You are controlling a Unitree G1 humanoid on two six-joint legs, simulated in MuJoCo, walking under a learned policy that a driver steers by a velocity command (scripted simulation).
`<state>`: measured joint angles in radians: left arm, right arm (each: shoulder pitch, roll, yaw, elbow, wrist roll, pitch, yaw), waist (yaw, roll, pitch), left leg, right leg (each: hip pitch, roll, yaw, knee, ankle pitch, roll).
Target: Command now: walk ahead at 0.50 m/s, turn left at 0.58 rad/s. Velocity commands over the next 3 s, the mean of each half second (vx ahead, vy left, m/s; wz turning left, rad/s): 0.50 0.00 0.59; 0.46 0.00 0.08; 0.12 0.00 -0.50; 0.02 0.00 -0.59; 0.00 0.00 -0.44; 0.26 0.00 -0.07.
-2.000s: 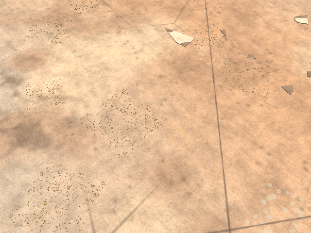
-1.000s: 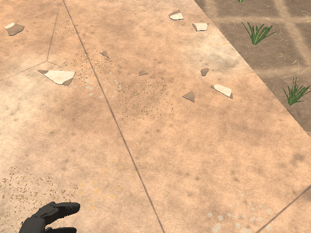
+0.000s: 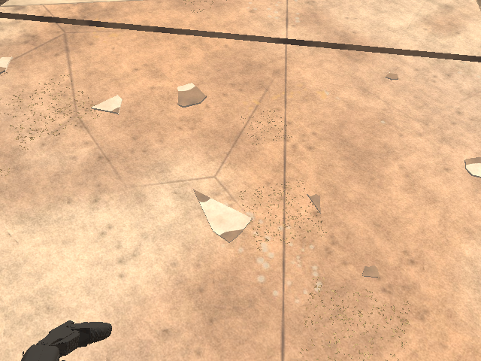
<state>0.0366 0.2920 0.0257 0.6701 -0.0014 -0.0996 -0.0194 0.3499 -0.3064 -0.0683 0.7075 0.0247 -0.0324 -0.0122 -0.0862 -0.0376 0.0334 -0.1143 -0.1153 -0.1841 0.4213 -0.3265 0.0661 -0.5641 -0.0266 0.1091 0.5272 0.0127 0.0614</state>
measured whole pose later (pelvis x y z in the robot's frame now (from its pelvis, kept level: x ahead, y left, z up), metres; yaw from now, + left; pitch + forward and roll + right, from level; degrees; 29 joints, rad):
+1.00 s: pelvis +0.51 +0.12 +0.00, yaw +17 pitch +1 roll +2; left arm 0.14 0.28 0.04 0.76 -0.01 -0.06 -0.04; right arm 0.29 -0.27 -0.05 0.77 -0.01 -0.07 -0.01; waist -0.05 -0.05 0.04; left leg 0.03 -0.07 0.12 0.25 -0.29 0.06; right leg -0.65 -0.08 0.03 0.63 0.12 0.01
